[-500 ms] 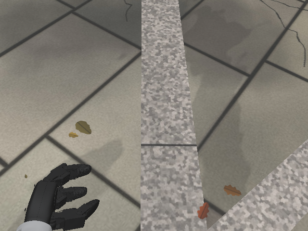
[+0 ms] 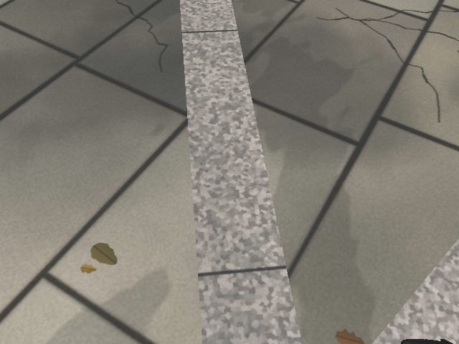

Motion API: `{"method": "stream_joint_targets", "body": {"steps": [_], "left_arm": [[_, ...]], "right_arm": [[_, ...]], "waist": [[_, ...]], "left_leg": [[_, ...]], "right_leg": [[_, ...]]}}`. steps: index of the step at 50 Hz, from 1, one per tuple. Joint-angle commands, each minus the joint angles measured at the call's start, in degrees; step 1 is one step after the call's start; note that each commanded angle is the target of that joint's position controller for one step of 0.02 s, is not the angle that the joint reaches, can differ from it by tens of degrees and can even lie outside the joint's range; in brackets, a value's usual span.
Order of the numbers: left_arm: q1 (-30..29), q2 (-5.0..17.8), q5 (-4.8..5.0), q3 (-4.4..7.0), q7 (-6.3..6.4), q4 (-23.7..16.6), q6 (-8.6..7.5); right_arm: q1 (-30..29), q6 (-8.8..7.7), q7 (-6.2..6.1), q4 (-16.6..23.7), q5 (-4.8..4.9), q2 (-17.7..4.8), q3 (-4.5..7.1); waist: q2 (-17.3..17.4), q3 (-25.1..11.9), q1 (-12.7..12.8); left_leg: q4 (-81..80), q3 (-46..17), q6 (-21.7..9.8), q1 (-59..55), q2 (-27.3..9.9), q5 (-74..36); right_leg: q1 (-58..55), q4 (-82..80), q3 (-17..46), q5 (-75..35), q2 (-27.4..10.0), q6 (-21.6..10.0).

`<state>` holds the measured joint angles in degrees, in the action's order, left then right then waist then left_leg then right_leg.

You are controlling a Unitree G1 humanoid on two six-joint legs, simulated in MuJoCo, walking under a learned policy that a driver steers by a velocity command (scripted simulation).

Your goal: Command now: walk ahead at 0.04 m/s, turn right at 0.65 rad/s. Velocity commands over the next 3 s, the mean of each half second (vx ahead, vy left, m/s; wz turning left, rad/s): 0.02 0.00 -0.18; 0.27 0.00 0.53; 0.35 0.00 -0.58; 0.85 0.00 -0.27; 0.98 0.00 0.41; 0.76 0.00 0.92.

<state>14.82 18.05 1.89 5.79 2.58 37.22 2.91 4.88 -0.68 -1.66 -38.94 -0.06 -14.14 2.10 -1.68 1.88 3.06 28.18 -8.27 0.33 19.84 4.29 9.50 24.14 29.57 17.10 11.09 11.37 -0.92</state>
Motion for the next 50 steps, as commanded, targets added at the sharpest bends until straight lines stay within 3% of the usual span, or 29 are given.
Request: {"method": "stream_joint_targets", "body": {"steps": [1, 2, 3, 5, 8, 12, 15, 16, 18, 19, 20, 21, 22, 24, 25, 27, 31, 34, 37, 39, 40, 41, 42, 43, 45, 46, 47, 48, 50], "left_arm": [[1.0, 6.9, -0.25, 1.91, -0.14, -5.9, -1.53], [2.6, 10.1, -0.82, 2.75, -0.41, -4.0, -1.62], [3.8, 9.7, -1.02, 2.69, -0.37, -2.1, -1.14], [4.3, 5.9, -1.49, 1.39, -0.31, -1.3, -0.38], [-0.5, 3.6, -0.77, -0.09, -0.35, -3.2, -0.81], [-3.9, 1.4, -1.31, -1.71, -0.93, -4.3, -1.18], [-4.7, 2.4, -1.00, -1.74, -1.57, -4.1, -1.29], [-4.0, 2.4, -0.95, -1.68, -1.74, -3.5, -1.33], [-1.7, 0.5, -1.71, -2.09, -1.78, -1.6, -1.52], [0.3, 4.4, -2.36, -1.26, -1.12, -1.8, -1.32], [1.6, 10.3, -3.43, 0.24, -0.23, -2.1, -0.41], [1.1, 10.8, -3.71, 0.98, -0.50, -1.0, -0.20], [-0.5, 8.7, -4.24, 0.56, -0.57, -2.2, -0.86], [-5.7, 4.7, -3.47, -0.62, -0.10, -3.1, -2.05], [-8.9, 3.7, -2.67, -0.86, -0.04, -3.4, -2.55], [-10.4, 2.7, -2.61, -0.98, 0.21, -3.2, -2.77], [-8.7, 4.6, -2.49, -0.02, 0.73, -1.8, -2.23], [-8.4, 7.6, -1.79, 1.18, -0.04, -1.1, -2.28], [-7.8, 9.3, 0.10, 1.98, -1.63, -0.1, -3.62], [-9.7, 6.6, -0.15, 1.21, -2.29, 0.5, -4.16], [-11.6, 2.7, -1.31, -0.06, -2.80, 0.0, -4.47], [-17.3, -1.2, -1.73, -1.33, -2.97, -5.5, -5.85], [-21.8, 2.6, 0.72, -0.88, -3.60, -6.7, -8.18], [-21.1, 4.4, 2.02, -0.45, -4.50, -6.5, -9.56], [-14.7, 5.0, -0.76, -0.13, -4.79, -2.8, -10.42], [-9.7, 3.1, -8.10, -1.21, -5.89, 1.1, -7.15], [-10.2, 4.6, -1.10, 0.20, -5.49, 0.8, -8.01], [-10.3, 4.6, -0.07, -0.26, -5.29, 1.8, -7.81], [-10.4, 2.7, -0.72, -0.99, -5.30, 2.5, -7.56]], "right_arm": [[2.3, -0.93, 0.23, 3.8, -4.20, -11.5, 3.83], [-1.4, -1.15, 0.01, 5.3, -3.44, -8.0, 2.91], [-3.2, -1.07, -0.12, 5.9, -2.14, -5.8, 2.29], [-2.5, -0.70, -0.31, 5.6, -0.63, -5.5, 1.67], [2.2, -0.03, -0.36, 4.1, -1.02, -6.4, 1.70], [3.9, 0.64, -0.41, 3.0, -0.51, -9.0, 2.49], [6.4, 1.10, -0.12, 1.8, 0.20, -10.7, 2.92], [6.7, 1.19, -0.11, 1.4, 0.58, -10.5, 2.80], [8.8, 0.73, 0.18, -0.2, 1.48, -7.2, 1.43], [10.8, -0.04, 0.70, -0.5, 0.99, -7.4, 1.39], [11.0, -1.25, 1.73, 1.1, -0.31, -5.2, 0.79], [6.2, -1.72, 1.52, 3.1, 1.17, -7.4, 1.57], [3.3, -1.29, 1.06, 3.1, 1.83, -11.6, 3.07], [7.6, 1.40, -0.09, 0.9, 1.98, -10.4, 4.21], [10.1, 2.68, -0.57, 0.4, 1.58, -9.5, 4.30], [10.1, 3.70, -0.82, 1.4, 1.40, -7.8, 4.05], [5.7, 3.59, 1.30, 5.9, 1.28, -5.2, 2.89], [6.3, 3.57, 2.88, 7.8, 1.32, -6.5, 3.29], [9.1, 3.82, 3.60, 7.7, 2.24, -7.6, 3.98], [17.9, 2.91, 3.16, 3.2, 2.35, -8.1, 4.89], [27.4, 2.06, 2.49, -0.2, 2.42, -11.0, 6.33], [31.6, 0.00, 2.17, 0.8, 1.45, -19.6, 7.70], [27.8, -2.29, 2.74, 3.1, 0.76, -14.8, 6.04], [24.3, -3.58, 2.54, 3.4, 0.33, -12.2, 4.76], [19.2, -3.80, 2.20, 4.4, 0.74, -9.3, 3.40], [16.9, -2.71, 1.99, 3.6, -1.89, -10.8, 3.34], [15.6, -3.54, 1.59, 5.4, -0.52, -9.2, 2.93], [15.8, -3.92, 1.34, 4.6, -0.37, -8.4, 2.42], [17.2, -4.06, 0.80, 2.9, -0.94, -9.1, 2.45]], "waist": [[16.8, -8.7, -1.3], [12.6, -7.2, 0.1], [8.6, -6.2, 0.4], [6.3, -4.5, -0.3], [8.0, -4.2, -2.8], [11.7, -7.0, -4.2], [14.0, -7.0, -5.4], [13.8, -6.9, -4.9], [11.4, -5.3, -2.8], [7.7, -7.5, -3.1], [-6.1, -9.9, -4.1], [-14.2, -8.9, -1.3], [-10.7, -5.5, 0.6], [-8.4, -3.3, -2.2], [-8.1, -2.4, -3.9], [-6.9, -1.6, -4.4], [-6.9, -3.8, -1.8], [-7.2, -5.2, -1.8], [-6.5, -5.4, -3.2], [-2.2, -3.6, -7.5], [8.4, -3.4, -11.7], [25.7, -1.6, -12.7], [15.1, -1.1, -13.5], [12.6, 2.1, -10.6], [6.0, 1.8, -5.9], [5.1, 1.4, -4.0], [7.9, 3.3, -3.9], [5.4, 2.8, -4.2], [4.8, 2.9, -4.4]], "left_leg": [[-13.3, -25.2, -14.7, -12.9, -26.1, -3.3], [-12.1, -19.7, -14.1, -10.1, -24.2, -5.8], [-10.6, -13.7, -11.9, -8.3, -19.9, -5.8], [-9.6, -9.3, -11.8, -7.2, -17.1, -11.2], [-8.6, -5.5, -13.4, -11.1, -15.3, -18.4], [-7.0, -3.8, -13.8, -13.4, -15.8, -21.3], [-6.3, -4.8, -14.3, -12.3, -16.7, -21.6], [-5.3, -4.9, -13.9, -12.1, -16.8, -21.6], [-4.1, -4.8, -9.9, -5.3, -13.8, -17.9], [-1.9, -3.9, -5.8, 0.8, -11.9, -8.9], [6.4, 0.7, -2.1, 9.7, -5.8, 9.7], [11.9, 7.1, 0.2, 12.1, -3.6, 20.6], [23.5, 6.6, 1.7, 13.3, -4.6, 24.1], [37.8, 4.7, 3.6, 16.3, -5.0, 22.9], [40.7, 4.1, 4.3, 16.8, -5.6, 19.9], [39.5, 6.0, 5.2, 17.2, -6.5, 14.3], [25.9, 8.8, 4.9, 14.3, -9.1, 10.7], [18.7, 11.9, 2.5, 8.5, -8.5, 11.5], [13.2, 14.7, -1.8, 0.8, -7.8, 12.3], [7.0, 17.6, -5.4, -13.0, -4.1, 13.5], [0.9, 9.8, -9.3, -24.3, -6.3, 18.7], [-14.0, -28.9, -20.7, -31.7, -22.0, 38.8], [-22.1, -39.3, -24.1, -30.0, -27.3, 44.0], [-21.5, -35.2, -21.8, -28.2, -27.5, 40.4], [-17.9, -22.1, -16.7, -23.2, -23.1, 28.4], [-21.0, -11.2, -10.9, -16.8, -16.7, 21.0], [-20.4, -9.4, -12.6, -17.1, -17.7, 14.2], [-20.1, -5.0, -11.6, -18.5, -17.2, 3.7], [-18.7, 4.3, -8.8, -17.9, -15.2, -20.2]], "right_leg": [[13.1, 23.8, -3.0, 22.9, -2.6, 1.9], [12.3, 31.4, -4.8, 18.7, -4.9, 3.3], [10.9, 34.9, -5.8, 15.6, -5.2, 3.9], [11.9, 43.7, -7.7, 12.8, -5.1, 5.3], [13.1, 39.1, -10.3, 11.5, -6.4, 6.8], [4.6, 22.3, -13.6, 13.7, -9.9, 7.3], [-2.5, 11.0, -16.7, 12.7, -9.9, 6.1], [-4.9, 5.4, -17.0, 9.7, -9.7, 5.2], [-17.3, -13.0, -15.8, -4.4, -10.0, 1.8], [-26.3, -9.9, -11.6, -10.5, -15.3, -0.1], [-32.6, -3.9, -4.4, -28.0, -26.0, -4.9], [-23.2, -8.0, -0.7, -21.8, -32.1, -12.5], [-20.1, -10.7, 0.1, -19.4, -32.4, -14.6], [-17.1, -11.3, -5.5, -20.6, -30.2, -12.7], [-15.9, -11.3, -8.1, -20.6, -29.5, -11.6], [-14.8, -11.9, -12.7, -17.9, -27.7, -10.4], [-18.8, -10.5, -16.9, -17.4, -28.8, -10.4], [-18.5, -8.8, -18.5, -20.9, -31.0, -10.1], [-14.0, -13.1, -17.5, 15.1, -32.6, -7.9], [-3.7, -6.1, -22.1, 27.3, -28.7, -4.6], [6.6, 12.5, -27.8, 24.2, -23.3, -1.8], [30.8, 38.5, -26.2, 26.3, -12.3, 2.3], [38.1, 44.3, -13.6, 20.8, -13.0, 0.1], [40.0, 44.6, -12.5, 14.8, -15.5, -1.7], [34.5, 38.9, -12.8, 3.9, -18.6, -2.1], [25.0, 35.6, -16.9, -1.4, -18.7, -0.5], [26.5, 35.4, -15.4, -4.8, -18.6, -0.1], [26.9, 34.6, -15.7, -7.7, -18.9, 0.3], [24.4, 29.9, -17.3, -11.1, -17.2, 1.0]]}}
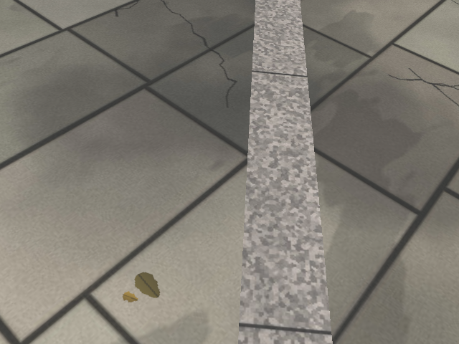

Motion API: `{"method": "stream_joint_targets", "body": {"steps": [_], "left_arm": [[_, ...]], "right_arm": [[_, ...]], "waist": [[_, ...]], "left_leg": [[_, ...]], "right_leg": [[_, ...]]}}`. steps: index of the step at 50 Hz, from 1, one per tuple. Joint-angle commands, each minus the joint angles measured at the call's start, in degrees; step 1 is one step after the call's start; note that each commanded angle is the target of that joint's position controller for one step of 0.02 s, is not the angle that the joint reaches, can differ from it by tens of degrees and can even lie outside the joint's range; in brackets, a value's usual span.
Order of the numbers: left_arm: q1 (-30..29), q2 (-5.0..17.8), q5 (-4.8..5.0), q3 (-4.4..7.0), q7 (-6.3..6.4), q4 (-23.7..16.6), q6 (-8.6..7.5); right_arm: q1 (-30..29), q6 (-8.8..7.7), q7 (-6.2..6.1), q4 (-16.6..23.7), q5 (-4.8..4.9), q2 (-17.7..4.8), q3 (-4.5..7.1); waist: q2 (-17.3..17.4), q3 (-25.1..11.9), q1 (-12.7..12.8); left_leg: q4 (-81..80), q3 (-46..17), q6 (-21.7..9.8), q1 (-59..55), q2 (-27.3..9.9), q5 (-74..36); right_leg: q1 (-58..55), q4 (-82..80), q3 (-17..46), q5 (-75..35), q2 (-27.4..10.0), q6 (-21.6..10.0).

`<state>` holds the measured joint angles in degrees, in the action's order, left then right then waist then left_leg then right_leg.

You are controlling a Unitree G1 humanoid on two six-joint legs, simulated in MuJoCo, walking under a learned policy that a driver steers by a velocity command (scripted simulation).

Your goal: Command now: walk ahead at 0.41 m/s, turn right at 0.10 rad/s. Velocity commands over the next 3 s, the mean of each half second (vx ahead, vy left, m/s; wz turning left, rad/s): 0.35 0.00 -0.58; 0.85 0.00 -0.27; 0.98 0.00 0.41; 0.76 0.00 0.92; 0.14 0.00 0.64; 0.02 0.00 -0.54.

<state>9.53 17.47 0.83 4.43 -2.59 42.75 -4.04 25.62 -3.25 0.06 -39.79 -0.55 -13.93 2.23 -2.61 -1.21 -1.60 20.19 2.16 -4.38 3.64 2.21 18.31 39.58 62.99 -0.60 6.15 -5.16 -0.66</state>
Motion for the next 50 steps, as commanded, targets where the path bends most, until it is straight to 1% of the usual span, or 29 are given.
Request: {"method": "stream_joint_targets", "body": {"steps": [1, 4, 7, 9, 10, 11, 12, 13, 14, 15, 16, 17, 18, 19, 20, 23, 24, 26, 28, 29, 31, 32, 33, 34, 35, 37, 39, 46, 50], "left_arm": [[-6.0, 2.7, 0.40, 0.07, -0.17, -3.2, -0.84], [-11.9, 0.0, 0.62, -1.08, -1.31, -4.7, -1.10], [-12.2, 1.7, 0.45, -0.62, -2.85, -6.0, -0.94], [-7.5, 3.6, 0.38, 0.33, -3.47, -5.4, -0.90], [-2.2, 4.7, 0.54, 0.96, -3.38, -4.4, -0.62], [6.6, 7.7, 0.85, 2.26, -2.77, -2.7, -0.30], [16.5, 10.1, 0.87, 3.33, -1.35, -1.0, -0.12], [17.1, 12.1, 0.47, 3.45, 0.75, -1.4, 0.49], [12.7, 15.8, -2.89, 3.16, 0.68, -4.2, -0.61], [10.2, 13.5, -1.60, 3.76, 0.98, -6.9, 0.26], [6.7, 10.2, 0.50, 2.75, 1.49, -7.8, 0.66], [3.1, 7.9, 2.09, 1.74, 1.80, -8.6, 0.81], [1.2, 7.6, 1.74, 1.48, 2.08, -9.4, 0.91], [-0.1, 8.5, 0.71, 1.84, 2.31, -10.1, 0.92], [-0.9, 8.6, 0.48, 2.12, 2.44, -10.4, 0.88], [0.7, 9.5, 0.62, 2.24, 3.56, -9.8, 1.24], [2.3, 12.6, -3.84, 3.03, 2.57, -7.1, 2.68], [1.3, 10.4, -3.40, 2.60, 1.08, -8.4, 3.71], [1.4, 8.8, -2.51, 2.08, -0.29, -9.1, 3.76], [1.8, 8.9, -2.24, 2.12, -0.61, -9.1, 3.67], [0.0, 8.9, -2.40, 2.03, -0.48, -9.8, 3.53], [-2.5, 6.6, -2.76, 1.27, -0.06, -10.9, 3.21], [-5.4, 0.0, -2.33, -0.69, 0.41, -12.5, 2.24], [-2.5, -2.3, -1.35, -1.93, 0.33, -15.0, 1.14], [-3.5, 1.4, -2.58, -1.34, 0.55, -14.6, 0.74], [-2.5, 4.9, -3.69, -0.34, -0.02, -12.4, 0.95], [-2.6, 5.5, -4.18, -0.01, -0.96, -11.5, 2.02], [-13.4, 3.1, -3.39, -1.66, -2.16, -12.7, 2.36], [-20.1, 1.8, -2.86, -2.76, -2.72, -14.5, 1.79]], "right_arm": [[-4.2, -1.36, -1.40, 3.4, -0.87, -9.7, 2.42], [-2.7, -1.32, -2.76, 1.6, -1.05, -10.1, 2.30], [-3.7, -0.49, -4.10, 0.5, -0.02, -11.8, 2.76], [-4.8, 0.83, -5.31, 0.9, 0.34, -12.8, 3.21], [-6.1, 1.48, -5.92, 1.6, 0.38, -13.4, 3.55], [-8.5, 1.85, -6.05, 2.8, 0.09, -13.8, 3.79], [-13.2, 1.45, -5.43, 4.6, 0.34, -13.4, 3.66], [-12.9, 0.24, -3.31, 5.9, -1.67, -4.5, 1.50], [0.3, -1.03, -2.00, 7.1, -0.04, -2.7, 0.05], [-3.8, -2.13, -0.85, 7.3, 1.05, -10.7, 1.18], [-10.1, -2.64, -0.24, 10.1, 1.66, -12.0, 1.50], [-12.0, -2.24, -0.38, 10.6, 0.28, -11.9, 1.55], [-11.5, -1.57, -0.41, 10.6, -0.40, -11.5, 1.46], [-10.6, -1.01, -0.23, 10.2, -0.45, -11.5, 1.55], [-10.8, -1.02, -0.36, 9.9, -0.57, -11.1, 1.43], [-12.7, -1.65, -1.37, 9.0, -1.11, -6.9, 0.30], [-9.0, 0.96, 0.07, 7.6, -4.27, -4.4, -1.69], [-11.1, 2.52, 0.82, 8.5, -2.87, -5.2, -1.54], [-12.7, 2.19, 0.51, 9.0, -1.21, -6.9, -1.26], [-12.8, 1.65, 0.20, 8.9, -0.79, -7.6, -1.15], [-7.7, 0.59, -0.28, 6.8, -0.96, -8.4, -0.66], [-0.5, -0.15, -0.67, 4.9, -1.43, -9.7, -0.15], [5.1, -0.98, -1.12, 3.9, -2.65, -13.6, 0.72], [-0.9, -0.94, -0.58, 5.3, -3.26, -19.5, 2.53], [-2.7, -0.94, -0.37, 5.5, -2.29, -17.7, 3.03], [-4.1, -1.28, 0.26, 4.4, -1.06, -13.5, 1.99], [-1.7, -2.02, 0.07, 2.2, -0.65, -11.6, 1.22], [6.8, -2.52, 0.58, -4.0, -0.35, -9.5, 1.40], [10.0, -2.24, 0.27, -8.0, -0.80, -10.2, 1.55]], "waist": [[5.5, 6.1, 0.0], [6.6, 6.9, -2.9], [8.0, 5.9, -2.6], [9.5, 1.9, -0.4], [11.0, -0.9, 2.0], [11.9, -5.0, 6.3], [8.7, -7.9, 12.4], [-12.0, -9.6, 9.0], [-11.1, -24.9, 2.9], [-0.1, -29.6, 6.7], [4.5, -16.0, 4.7], [9.0, -10.6, 1.4], [7.8, -6.1, -0.3], [4.9, -2.5, -1.7], [3.4, -0.2, -1.6], [1.9, -2.1, 0.1], [-1.1, -4.6, -0.8], [-6.3, -2.7, 0.7], [-8.4, -1.3, 2.1], [-7.1, -1.2, 2.4], [-1.9, -2.0, -0.7], [3.7, -1.1, -4.4], [17.2, 0.5, -6.8], [19.4, 4.9, -1.4], [9.2, 4.9, -1.0], [5.6, 2.1, 0.3], [9.9, 2.1, -0.5], [10.3, 6.1, -4.3], [11.2, 9.1, -6.3]], "left_leg": [[-10.7, -1.3, -2.1, 0.4, -11.3, -33.1], [-11.9, 5.7, 1.7, 4.4, -9.6, -35.4], [-6.7, 7.4, 3.1, -2.0, -11.2, -46.8], [2.0, 8.2, 4.7, -6.2, -11.8, -61.3], [8.5, 8.0, 5.5, -6.2, -11.9, -69.0], [18.5, 7.2, 6.5, -3.3, -11.7, -71.2], [35.1, 6.9, 8.3, 3.9, -9.0, -60.7], [59.2, 5.8, 11.2, 23.0, 1.2, 7.5], [79.9, -11.1, 13.6, 37.4, 7.5, 21.5], [78.6, -17.1, 10.3, 38.2, 2.7, 13.7], [69.1, -14.7, 7.1, 41.0, 0.5, 8.2], [61.5, -12.5, 5.7, 39.4, -2.2, 5.7], [55.9, -12.2, 5.3, 36.2, -3.0, 4.3], [50.8, -11.8, 5.1, 32.5, -3.9, 3.4], [45.1, -10.7, 5.4, 29.6, -4.5, 3.6], [34.8, -6.7, 8.0, 23.3, -3.9, -0.4], [31.7, -3.0, 8.0, 18.7, -5.0, -0.1], [27.0, 0.2, 8.9, 15.3, -3.5, -1.3], [21.8, -0.2, 9.0, 14.0, -4.4, -5.4], [18.7, -0.3, 8.4, 13.1, -4.8, -6.2], [13.3, 1.4, 6.0, 6.3, -3.4, -4.1], [8.5, -2.2, 4.2, 0.3, -5.0, 3.0], [-2.3, -21.2, 2.5, -0.1, -18.0, 21.0], [-14.5, -48.0, -2.4, -1.1, -26.8, 36.1], [-14.4, -51.6, -5.3, -0.3, -28.1, 38.2], [-9.1, -33.5, -2.2, 0.0, -20.2, 25.1], [-10.4, -22.9, -1.4, 2.3, -15.3, 17.8], [-15.3, -11.9, -3.5, -3.6, -13.6, 2.2], [-16.9, -8.5, -4.3, -8.2, -15.5, -13.6]], "right_leg": [[5.8, -8.6, 0.2, -9.2, 0.8, 0.9], [-3.8, -23.0, -3.4, -18.9, 4.4, 1.0], [-5.0, -29.5, -5.7, -18.6, 6.6, 0.3], [-9.2, -30.1, -8.5, -14.0, 10.0, -0.6], [-14.2, -29.4, -9.2, -10.7, 11.9, -1.5], [-23.4, -29.4, -7.1, -9.0, 12.6, -3.4], [-35.2, -36.4, -2.0, -14.7, 10.7, -6.3], [-50.6, -31.7, 10.7, -36.3, 0.7, -12.6], [-65.0, -35.1, 45.3, -34.2, -16.1, -28.7], [-63.0, -42.4, 47.0, 2.9, -13.8, -27.4], [-49.9, -48.7, 43.1, 25.8, -9.8, -23.5], [-40.4, -52.3, 41.6, 33.3, -7.9, -19.6], [-31.9, -54.3, 40.2, 35.9, -5.4, -18.4], [-24.8, -56.1, 37.5, 36.4, -2.6, -17.4], [-19.7, -56.1, 34.0, 32.8, -0.2, -16.8], [-14.5, -52.3, 24.2, 21.1, 3.7, -15.4], [-13.0, -49.5, 17.1, 20.6, 6.2, -13.4], [-8.2, -51.3, 16.8, 25.7, 7.4, -11.8], [-7.7, -51.2, 21.0, 28.7, 4.2, -11.2], [-8.6, -49.7, 22.4, 29.5, 2.9, -10.8], [-7.7, -42.8, 22.1, 32.5, 3.0, -9.1], [-2.5, -32.4, 20.0, 33.3, 5.4, -7.3], [2.7, -10.6, 11.0, 26.9, 12.5, -4.1], [17.1, -1.9, 7.7, 22.6, 14.6, -3.6], [18.8, 3.1, 11.5, 15.1, 10.4, -3.8], [13.8, 2.0, 12.0, 7.7, 8.8, -2.2], [9.2, 0.5, 9.5, 4.3, 8.7, -0.6], [9.3, -13.5, 0.6, -3.5, 4.7, 0.0], [4.8, -24.3, -4.5, -1.6, 3.6, -2.7]]}}
Over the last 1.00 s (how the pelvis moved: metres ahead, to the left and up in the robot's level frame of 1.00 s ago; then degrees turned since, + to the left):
0.08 0.07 0.01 14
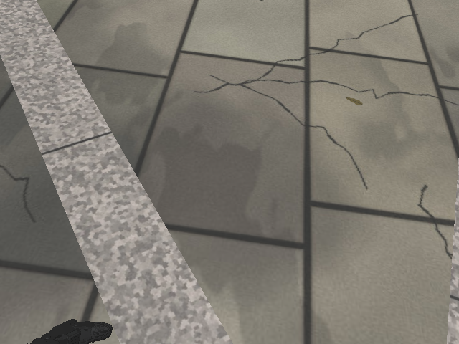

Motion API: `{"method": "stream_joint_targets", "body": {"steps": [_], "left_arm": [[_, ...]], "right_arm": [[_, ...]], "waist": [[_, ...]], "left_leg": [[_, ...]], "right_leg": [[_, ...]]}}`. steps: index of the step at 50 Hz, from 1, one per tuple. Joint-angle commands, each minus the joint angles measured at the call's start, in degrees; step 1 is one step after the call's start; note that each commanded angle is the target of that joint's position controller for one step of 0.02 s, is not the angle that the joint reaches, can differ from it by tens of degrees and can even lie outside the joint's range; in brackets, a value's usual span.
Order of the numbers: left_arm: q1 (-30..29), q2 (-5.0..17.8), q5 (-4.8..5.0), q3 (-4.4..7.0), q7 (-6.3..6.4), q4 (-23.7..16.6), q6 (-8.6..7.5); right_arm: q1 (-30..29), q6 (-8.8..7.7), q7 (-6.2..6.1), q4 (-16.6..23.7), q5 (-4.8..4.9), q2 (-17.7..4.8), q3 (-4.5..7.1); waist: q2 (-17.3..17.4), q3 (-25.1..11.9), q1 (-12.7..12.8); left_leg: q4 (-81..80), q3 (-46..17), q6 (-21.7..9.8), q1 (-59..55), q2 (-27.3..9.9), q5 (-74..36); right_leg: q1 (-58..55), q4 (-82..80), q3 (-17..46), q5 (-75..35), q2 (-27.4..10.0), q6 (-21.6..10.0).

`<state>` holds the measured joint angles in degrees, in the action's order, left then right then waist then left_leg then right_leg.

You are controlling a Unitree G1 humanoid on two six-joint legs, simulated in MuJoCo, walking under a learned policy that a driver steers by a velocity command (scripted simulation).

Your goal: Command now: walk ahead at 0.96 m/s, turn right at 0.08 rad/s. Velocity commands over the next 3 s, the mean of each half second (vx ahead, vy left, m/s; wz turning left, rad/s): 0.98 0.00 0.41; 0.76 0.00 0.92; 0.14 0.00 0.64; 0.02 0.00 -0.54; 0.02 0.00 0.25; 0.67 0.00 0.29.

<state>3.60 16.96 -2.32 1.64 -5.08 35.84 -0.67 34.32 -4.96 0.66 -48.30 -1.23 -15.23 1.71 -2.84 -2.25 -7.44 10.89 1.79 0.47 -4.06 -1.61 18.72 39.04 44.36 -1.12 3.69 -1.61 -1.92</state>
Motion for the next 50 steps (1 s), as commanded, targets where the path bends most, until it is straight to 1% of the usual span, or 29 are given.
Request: {"method": "stream_joint_targets", "body": {"steps": [1, 4, 5, 6, 7, 8, 10, 12, 15, 20, 22, 24, 26, 28, 29, 30, 31, 32, 33, 35, 37, 41, 42, 43, 45, 47, 48, 49, 50], "left_arm": [[-14.1, 2.4, 0.19, -0.08, -0.06, -7.7, -1.70], [-4.0, 4.1, -0.24, 0.64, 1.89, -4.9, -1.84], [9.3, 5.4, -0.17, 1.62, 2.90, -0.9, -2.21], [22.3, 9.0, -1.11, 3.15, 4.12, 2.6, -2.52], [25.6, 15.7, -2.66, 4.74, 4.87, 3.2, -2.97], [24.8, 13.6, -1.39, 4.37, 4.83, 2.7, -2.83], [19.0, 6.6, -1.14, 2.69, 4.60, 5.0, -3.62], [14.9, 4.5, 0.01, 2.22, 5.12, 5.8, -4.30], [16.3, 1.3, 1.22, 1.36, 4.54, 8.8, -5.92], [17.8, 0.5, 1.03, 0.79, 4.62, 11.7, -6.99], [19.8, 2.6, 1.58, 0.85, 5.39, 12.9, -7.08], [21.2, 5.9, 1.61, 1.34, 6.75, 13.1, -6.74], [19.3, 9.9, 1.41, 2.26, 8.37, 11.4, -5.54], [12.3, 12.5, -0.05, 3.30, 8.26, 9.2, -3.57], [11.4, 7.4, -0.08, 2.47, 6.39, 10.0, -3.48], [15.0, 1.1, 0.21, 0.61, 5.95, 3.4, -4.43], [12.1, 2.9, 0.25, -0.11, 5.94, 0.5, -5.99], [9.4, 4.8, 0.04, -0.12, 5.72, 0.3, -7.02], [9.6, 5.1, -0.20, -0.04, 5.62, 0.9, -7.16], [9.2, 4.2, -2.22, -0.64, 5.65, 1.1, -4.91], [8.4, 3.2, -2.31, -1.13, 5.31, 0.0, -2.83], [-1.5, 0.8, -0.18, -2.26, 4.73, -4.3, -3.34], [-2.4, 0.7, 0.25, -2.30, 4.77, -4.5, -3.39], [-10.8, 0.1, 2.59, -1.26, 5.55, -7.8, -5.99], [-9.9, 3.6, 3.86, 0.60, 6.30, -8.5, -7.25], [0.6, 7.6, 3.56, 2.78, 7.21, -6.2, -7.66], [12.0, 7.9, 2.62, 3.04, 7.24, -3.7, -7.20], [18.2, 9.3, 1.50, 2.57, 7.19, -2.8, -6.06], [16.8, 8.9, -0.64, 2.16, 5.96, -3.3, -5.30]], "right_arm": [[1.4, -0.36, -0.50, -0.5, -0.15, -9.5, 2.20], [-0.3, -0.04, -1.03, -2.9, 0.20, -11.5, 2.29], [-2.3, 0.16, -1.32, -3.1, 0.51, -12.3, 2.36], [-5.3, -0.15, -1.26, -1.5, 0.66, -11.5, 2.05], [-1.8, -0.58, -0.20, 2.1, 1.95, -1.3, -0.14], [-6.5, -0.84, -0.49, 2.3, 2.08, -7.3, 1.42], [-14.8, -0.58, -0.07, 3.0, 1.39, -6.6, 1.49], [-11.2, 1.22, 1.14, 1.3, 0.02, -4.1, 1.06], [-16.0, 3.47, 2.45, 2.2, 0.04, -1.8, 1.04], [-27.8, 3.39, 3.85, 6.4, 1.02, -1.0, 0.06], [-32.8, 2.95, 4.66, 9.2, 0.47, -0.9, -0.66], [-32.0, 3.03, 4.68, 8.7, 0.36, -2.2, -0.54], [-21.0, 3.60, 4.20, 5.0, 1.28, -5.5, 0.61], [1.2, 3.63, 2.33, -0.7, 0.35, -11.3, 3.49], [-0.1, 3.76, 0.55, -1.6, 1.13, -13.2, 4.83], [-6.7, 4.90, 0.20, 0.1, -0.41, -19.6, 6.26], [-7.8, 4.93, 0.18, 2.3, 0.01, -20.1, 6.91], [-9.4, 4.68, -0.16, 2.4, 0.19, -16.4, 6.28], [-11.9, 4.40, -0.13, 1.8, 0.29, -12.8, 5.38], [-14.4, 2.41, -0.55, 2.3, 0.80, -10.1, 4.21], [-16.5, 0.98, -0.49, 3.3, 0.99, -10.9, 4.07], [-13.0, 1.15, -0.34, 2.2, 1.54, -12.0, 4.89], [-11.1, 1.63, -0.12, 1.7, 1.77, -11.9, 5.12], [-8.9, 1.73, -1.43, 3.2, 5.39, -6.6, 4.00], [-10.6, 2.45, -2.54, 3.2, 4.23, -10.3, 4.64], [-15.4, 3.09, -3.18, 5.5, 3.49, -10.9, 5.18], [-15.9, 3.52, -3.11, 7.1, 2.48, -7.1, 4.09], [-12.4, 4.20, -3.10, 9.3, -0.16, 1.1, 1.49], [2.8, 4.31, -2.28, 9.6, 2.37, -3.1, 1.87]], "waist": [[11.7, 10.3, 0.1], [12.8, 3.6, 7.0], [12.3, -2.5, 13.9], [9.1, -9.4, 20.7], [-10.0, -19.4, 16.3], [-6.4, -19.9, 17.7], [1.1, 0.6, 13.3], [-3.2, 3.1, 8.1], [-0.7, 8.8, 6.3], [0.1, 10.9, 6.3], [1.2, 12.9, 6.2], [0.0, 9.1, 5.0], [-2.3, -0.2, -0.6], [-3.4, -6.0, -11.7], [6.2, -2.4, -8.4], [19.0, -4.7, 2.1], [10.5, -10.9, 0.3], [2.3, -3.2, 2.0], [-2.4, 3.4, 5.9], [-4.5, 7.4, 9.8], [-2.2, 8.4, 11.3], [1.2, 6.7, 7.0], [2.8, 4.5, 5.1], [-0.6, 3.7, 1.3], [5.7, 1.5, 3.7], [8.8, -5.7, 10.0], [9.4, -14.8, 14.4], [-3.4, -21.9, 13.3], [-15.9, -31.6, 6.2]], "left_leg": [[-6.6, -6.9, -9.0, -2.0, -12.3, -20.2], [8.4, -1.0, -7.8, -1.3, -12.6, -63.7], [21.9, 0.1, -7.1, 5.0, -11.8, -68.2], [39.9, 0.0, -6.5, 20.8, -9.3, -51.5], [62.6, -1.5, -5.6, 42.1, 0.5, 1.6], [69.6, -9.3, -7.5, 46.1, 2.7, 5.4], [65.1, -8.7, -7.9, 46.4, -3.5, -4.9], [62.6, -6.8, -6.1, 42.5, -5.4, -6.5], [61.4, -6.0, -5.5, 46.6, -6.8, -9.3], [48.0, 2.9, -6.6, 46.0, -2.8, -23.0], [36.9, 7.6, -8.1, 41.7, -1.4, -25.4], [32.0, 11.2, -9.9, 34.4, 3.4, -27.0], [32.9, 11.6, -11.2, 21.5, 8.8, -22.0], [28.3, 3.3, -16.0, -0.6, 7.4, -13.2], [25.7, -2.8, -17.5, -4.7, 4.1, -9.7], [23.7, -28.3, -27.0, -16.0, -6.7, -14.7], [10.4, -44.6, -30.5, -17.9, -11.1, 2.3], [2.5, -46.0, -27.0, -9.5, -11.4, 10.1], [0.2, -42.2, -23.8, 1.0, -10.0, 9.1], [1.4, -33.0, -21.8, 15.3, -4.3, -3.3], [-0.8, -28.2, -21.4, 25.9, -0.9, -9.7], [6.9, -17.5, -14.2, 27.3, 6.2, -44.3], [9.3, -17.1, -11.9, 24.2, 7.5, -46.8], [10.1, -23.2, -9.7, 25.1, 7.5, -34.2], [13.5, -27.6, -7.7, 18.7, 6.2, -28.4], [28.3, -24.9, -2.9, 16.4, 8.9, -31.5], [44.1, -21.2, 0.1, 21.2, 10.9, -18.4], [61.0, -15.6, 1.5, 34.1, 14.5, 26.5], [76.0, -20.0, 2.6, 38.2, 11.6, 27.3]], "right_leg": [[3.5, -7.8, -4.7, 2.8, 0.4, -2.5], [-16.8, -10.3, -8.7, 9.7, 6.7, -6.6], [-33.4, -11.7, -6.9, 8.5, 7.5, -7.8], [-53.2, -11.3, 2.7, 14.7, -0.7, -8.8], [-69.9, -18.3, 33.1, 44.4, -20.6, -11.3], [-63.2, -29.6, 47.8, 51.5, -23.4, -10.3], [-44.0, -29.4, 25.9, 24.8, -17.7, -6.5], [-34.8, -34.8, 17.2, 23.2, -14.1, -5.7], [-32.3, -37.9, 5.5, 9.9, -12.1, -3.6], [-31.6, -39.3, -12.8, -20.5, -5.3, 0.8], [-33.2, -38.7, -15.3, -36.2, -7.2, 2.0], [-38.9, -33.5, -16.2, -54.9, -8.2, 2.7], [-42.8, -17.4, -16.0, -76.6, -9.6, 3.2], [-31.9, 14.2, -12.5, -65.8, -12.1, 2.0], [-20.4, 36.7, -11.9, -6.3, -1.6, 1.1], [3.7, 55.8, -5.3, 26.3, 5.4, 4.0], [10.1, 55.4, 5.2, 23.3, 3.9, 2.5], [11.0, 48.7, 6.7, 19.2, 1.1, 1.5], [8.0, 41.8, 6.2, 16.4, -1.4, 1.4], [0.4, 34.1, 6.6, 17.3, -4.5, 3.4], [-5.1, 24.3, 4.3, 16.1, -5.9, 5.9], [-14.1, 0.5, -0.8, -3.7, -1.1, 5.3], [-16.0, -4.1, -1.7, -7.2, 1.4, 4.5], [-18.8, -12.9, 1.6, -6.9, 6.8, 5.7], [-22.5, -21.4, 4.5, -10.7, 8.0, 5.5], [-34.6, -25.1, 4.5, -20.9, 6.2, 4.3], [-50.2, -18.9, 9.0, -25.9, -1.4, 1.4], [-64.0, -9.1, 22.8, -54.2, -16.4, -1.0], [-68.6, -11.3, 42.7, -50.4, -30.1, -11.1]]}}
Over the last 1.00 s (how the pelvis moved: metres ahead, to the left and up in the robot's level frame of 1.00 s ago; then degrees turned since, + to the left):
0.49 -0.05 0.00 -28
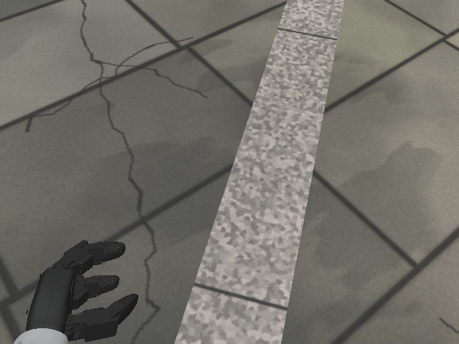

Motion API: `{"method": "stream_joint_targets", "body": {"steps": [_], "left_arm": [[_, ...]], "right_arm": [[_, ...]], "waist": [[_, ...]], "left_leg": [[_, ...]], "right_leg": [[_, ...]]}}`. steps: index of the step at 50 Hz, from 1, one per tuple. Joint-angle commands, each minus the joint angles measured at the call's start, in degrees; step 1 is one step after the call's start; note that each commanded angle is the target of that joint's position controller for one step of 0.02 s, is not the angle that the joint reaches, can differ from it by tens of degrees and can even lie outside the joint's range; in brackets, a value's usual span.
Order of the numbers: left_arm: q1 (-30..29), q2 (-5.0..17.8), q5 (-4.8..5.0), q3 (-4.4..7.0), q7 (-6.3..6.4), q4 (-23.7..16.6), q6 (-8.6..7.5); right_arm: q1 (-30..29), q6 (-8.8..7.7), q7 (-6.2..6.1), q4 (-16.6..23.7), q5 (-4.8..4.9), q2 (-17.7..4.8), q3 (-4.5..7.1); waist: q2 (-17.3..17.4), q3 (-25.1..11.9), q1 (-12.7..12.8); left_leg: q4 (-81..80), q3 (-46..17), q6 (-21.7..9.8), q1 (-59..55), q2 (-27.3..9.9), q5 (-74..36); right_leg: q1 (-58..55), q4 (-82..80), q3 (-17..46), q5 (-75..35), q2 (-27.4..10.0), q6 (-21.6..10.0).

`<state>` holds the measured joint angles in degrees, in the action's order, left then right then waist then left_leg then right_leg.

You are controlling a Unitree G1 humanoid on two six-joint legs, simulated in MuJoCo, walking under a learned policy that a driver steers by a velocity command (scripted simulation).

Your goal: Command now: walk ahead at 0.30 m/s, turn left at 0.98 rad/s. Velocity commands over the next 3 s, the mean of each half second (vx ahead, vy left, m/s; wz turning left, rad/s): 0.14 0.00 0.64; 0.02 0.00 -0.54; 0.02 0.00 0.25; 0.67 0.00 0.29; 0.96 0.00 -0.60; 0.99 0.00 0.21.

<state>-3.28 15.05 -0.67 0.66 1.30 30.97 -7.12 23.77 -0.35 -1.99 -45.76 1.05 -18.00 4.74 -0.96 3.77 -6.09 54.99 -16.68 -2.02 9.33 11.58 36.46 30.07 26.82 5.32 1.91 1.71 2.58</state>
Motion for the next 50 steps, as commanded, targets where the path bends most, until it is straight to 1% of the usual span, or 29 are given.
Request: {"method": "stream_joint_targets", "body": {"steps": [1, 2, 3, 4, 6, 8, 11, 17, 19, 20, 21, 22, 23, 24, 26, 28, 31, 33, 36, 38, 40, 41, 42, 43, 44, 45, 46, 47, 50], "left_arm": [[16.2, 11.9, -0.57, 4.33, -0.38, 0.3, 2.40], [11.2, 6.9, -0.34, 3.58, 0.57, -0.9, 3.34], [7.7, 4.6, -0.45, 2.44, 1.29, -1.5, 4.34], [5.4, 4.7, -0.51, 2.17, 1.17, -0.9, 4.70], [5.1, 5.9, -0.63, 3.15, 0.68, 2.1, 4.13], [6.7, 7.6, -0.66, 4.21, 0.34, 4.8, 3.52], [6.8, 9.7, -0.17, 4.99, 0.10, 6.4, 4.15], [6.8, 12.6, 1.89, 5.46, -1.39, 8.8, 5.71], [7.6, 12.3, 2.67, 5.07, -1.38, 10.1, 6.14], [10.3, 10.4, 2.64, 4.39, -1.45, 11.5, 6.19], [13.1, 6.8, 0.79, 3.16, -1.83, 11.8, 6.05], [12.7, 4.6, -0.37, 1.94, -1.96, 9.9, 5.86], [10.1, 8.4, 0.14, 2.99, -1.82, 10.8, 6.29], [12.0, 8.5, 1.40, 3.33, -2.08, 11.7, 6.78], [14.2, 9.5, 1.53, 4.09, -1.41, 13.7, 7.80], [14.9, 10.9, 2.09, 4.94, -1.02, 13.4, 8.41], [13.6, 7.8, 2.59, 4.40, -0.78, 12.1, 9.32], [11.9, 6.3, 2.34, 3.93, -1.18, 10.4, 9.73], [12.4, 6.6, 2.24, 4.14, -2.17, 8.8, 10.04], [14.0, 6.8, 2.26, 4.46, -2.80, 8.2, 10.33], [17.9, 6.7, 2.12, 5.10, -2.90, 9.1, 10.60], [19.7, 9.5, 1.66, 6.22, -2.25, 9.3, 10.46], [21.3, 19.2, 1.09, 8.63, -1.06, 8.2, 9.83], [23.1, 18.8, -1.32, 8.13, -1.78, 6.8, 8.34], [21.3, 17.5, -1.51, 7.83, -2.11, 6.5, 7.03], [17.6, 15.6, -0.09, 7.43, -1.59, 5.9, 6.47], [14.3, 12.7, 1.42, 6.50, -0.87, 5.2, 6.78], [12.5, 10.5, 2.06, 5.65, -0.16, 4.6, 7.16], [13.6, 9.6, 0.96, 4.90, 0.72, 4.3, 7.81]], "right_arm": [[12.5, 0.82, 0.85, 7.2, 1.33, -5.6, -0.34], [3.1, 1.57, 0.58, 8.8, 1.77, -7.7, 0.47], [-2.4, 2.58, -0.03, 9.9, 1.43, -9.0, 1.24], [-4.2, 3.48, -0.33, 11.1, 1.24, -9.0, 1.58], [-5.2, 3.80, -0.44, 13.0, 0.80, -4.6, 0.89], [-7.5, 3.11, -0.52, 14.8, 0.33, -2.1, 0.14], [-9.2, 2.80, 0.23, 15.3, -0.04, -2.8, -0.08], [-15.5, 3.61, 1.76, 17.0, -0.39, -4.7, -0.16], [-13.9, 3.26, 2.17, 16.3, -0.69, -4.5, 0.00], [-12.7, 3.12, 2.00, 15.8, -0.85, -6.0, 0.51], [-11.7, 3.11, 1.32, 16.3, -1.14, -10.0, 1.37], [-14.6, 3.01, 0.97, 17.4, -3.05, -11.1, 0.80], [-15.1, 1.96, 1.12, 17.0, -3.79, -5.3, -0.65], [-16.8, 0.98, 1.36, 15.5, -3.97, -3.1, -1.57], [-20.1, -0.12, 1.43, 14.3, -2.95, -5.2, -0.59], [-20.6, 0.08, 0.66, 13.6, -2.69, -6.9, 0.12], [-20.4, 0.78, -0.45, 12.8, -2.37, -4.5, 0.01], [-20.0, 1.11, -0.90, 12.1, -2.42, -4.7, 0.47], [-19.9, 1.32, -1.06, 11.4, -2.08, -5.8, 1.35], [-20.6, 1.23, -1.06, 10.9, -1.20, -6.5, 1.89], [-21.4, 1.32, -1.02, 10.1, -0.07, -5.7, 2.09], [-18.2, 1.38, -0.73, 8.8, -0.29, -4.1, 2.04], [-20.1, 1.25, -0.47, 11.9, -2.76, -0.9, 1.10], [-28.1, 0.62, -0.73, 14.5, -2.87, -1.7, 0.93], [-28.9, 0.39, -0.86, 14.4, -1.55, -3.1, 1.38], [-27.0, 0.35, -1.13, 13.2, -0.97, -3.7, 1.67], [-24.9, 0.56, -1.58, 11.5, -1.36, -4.5, 2.02], [-23.5, 0.72, -1.75, 10.8, -1.68, -4.9, 2.27], [-20.4, 0.79, -1.17, 9.4, -1.04, -3.2, 1.83]], "waist": [[-14.7, -33.9, 4.1], [-7.6, -24.6, 5.8], [-1.7, -17.1, 5.6], [-1.2, -10.6, 4.5], [-3.2, -5.7, 3.6], [-5.1, -7.2, 4.5], [-2.9, -12.1, 4.8], [-5.3, -9.0, 6.2], [-5.1, -9.2, 4.9], [-3.8, -9.5, 5.0], [6.0, -11.6, 6.5], [17.2, -12.3, 7.2], [10.9, -12.6, 4.2], [10.2, -11.6, 6.0], [9.2, -9.4, 6.8], [9.3, -8.2, 7.3], [8.6, -7.6, 6.1], [8.8, -7.8, 5.2], [9.3, -9.2, 5.3], [9.7, -9.4, 6.4], [7.8, -9.6, 8.7], [0.3, -8.1, 8.5], [-19.7, -6.3, 7.3], [-15.2, -11.1, 12.0], [-8.3, -10.6, 11.2], [-4.9, -9.1, 8.8], [-2.7, -8.7, 7.4], [-3.7, -9.0, 6.6], [-4.1, -11.3, 6.4]], "left_leg": [[38.9, 3.5, 6.9, 29.7, -8.0, 0.6], [35.4, 8.1, 7.3, 33.1, -11.0, -7.2], [33.3, 10.7, 7.7, 31.5, -12.8, -11.8], [30.2, 11.4, 7.7, 28.7, -14.2, -12.2], [20.7, 13.1, 7.0, 24.3, -15.8, -11.9], [13.7, 14.0, 7.0, 24.8, -17.2, -12.8], [5.1, 13.4, 5.7, 20.4, -17.8, -18.0], [-12.7, 16.5, 2.7, 11.5, -14.4, -19.7], [-25.0, 18.5, 0.6, 5.0, -12.4, -24.3], [-30.5, 17.1, -1.2, -1.0, -12.2, -28.7], [-33.6, 5.3, -4.4, -8.8, -21.6, -43.7], [-35.1, -7.3, -14.4, -7.8, -33.0, -46.0], [-35.5, -4.5, -16.4, -4.0, -32.2, -46.4], [-34.8, 0.9, -14.2, -2.3, -29.8, -46.4], [-33.9, 7.1, -10.8, 0.1, -27.2, -47.6], [-33.6, 9.9, -11.4, 1.8, -27.2, -51.9], [-33.7, 11.8, -11.5, -0.7, -28.3, -46.2], [-33.4, 12.5, -11.7, -1.6, -29.5, -45.0], [-31.9, 13.6, -11.1, -2.7, -31.3, -46.9], [-29.9, 15.1, -9.4, -2.5, -32.0, -46.8], [-23.7, 19.8, -4.8, 0.9, -30.1, -41.2], [-14.3, 24.3, -0.1, 7.2, -25.7, -30.3], [4.7, 27.8, 6.7, 27.6, -15.8, -2.8], [15.1, 15.7, 7.0, 34.0, -10.2, 5.0], [17.9, 12.1, 5.7, 35.6, -11.2, 1.3], [16.9, 11.5, 4.9, 36.4, -12.3, -4.6], [14.9, 11.5, 4.9, 35.8, -13.5, -8.9], [13.9, 11.7, 5.2, 32.8, -13.8, -12.0], [12.3, 13.0, 6.2, 28.4, -12.4, -17.5]], "right_leg": [[-54.6, 1.6, 38.0, -21.1, -33.6, -20.7], [-44.3, -3.9, 29.4, -1.1, -26.9, -18.4], [-33.5, -6.9, 21.4, 4.3, -22.0, -15.2], [-23.6, -8.8, 14.6, 0.3, -18.6, -14.3], [-14.6, -11.0, 3.6, -7.6, -15.0, -13.5], [-17.2, -11.8, 0.3, -17.9, -16.5, -15.7], [-19.7, -11.5, -0.6, -19.3, -19.5, -17.9], [-18.4, -10.4, -4.5, -5.2, -19.0, -15.5], [-18.4, -5.9, -5.7, -2.8, -17.8, -12.8], [-15.5, -2.2, -7.4, 0.1, -15.8, -9.7], [-9.0, 8.4, -12.6, 11.3, -10.8, -4.5], [0.0, 15.3, -12.7, 30.7, -4.6, -0.4], [-1.4, 23.3, -6.5, 33.2, -6.6, 1.1], [-2.2, 25.2, -4.9, 31.5, -6.7, 1.2], [-2.9, 27.8, -4.5, 26.7, -6.0, 1.9], [-2.6, 33.2, -5.8, 25.4, -4.5, 2.6], [-0.3, 30.9, -6.4, 23.6, -5.7, 2.9], [-1.3, 27.1, -7.3, 23.4, -6.4, 2.5], [-4.4, 21.9, -9.2, 23.0, -6.1, 1.0], [-7.2, 16.8, -10.5, 21.2, -5.6, -0.7], [-14.5, 6.0, -12.3, 12.6, -3.1, -3.7], [-19.8, -1.1, -5.8, 0.4, -4.3, -6.7], [-29.4, -3.3, 19.3, -27.1, -19.7, -15.6], [-29.9, -6.4, 28.2, -26.9, -23.9, -24.3], [-30.5, -7.2, 24.5, -20.1, -21.9, -22.8], [-30.0, -6.4, 19.6, -17.0, -19.3, -19.6], [-28.9, -5.7, 15.9, -15.8, -17.7, -17.0], [-27.0, -5.3, 13.2, -17.8, -16.1, -15.5], [-26.9, -5.3, 9.5, -20.8, -13.8, -15.0]]}}
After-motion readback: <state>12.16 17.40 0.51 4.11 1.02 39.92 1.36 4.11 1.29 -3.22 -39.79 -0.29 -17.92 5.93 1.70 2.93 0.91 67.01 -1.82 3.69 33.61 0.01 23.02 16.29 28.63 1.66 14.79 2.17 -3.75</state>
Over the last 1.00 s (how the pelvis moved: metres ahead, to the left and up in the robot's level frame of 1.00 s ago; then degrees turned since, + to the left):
0.87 0.08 -0.04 44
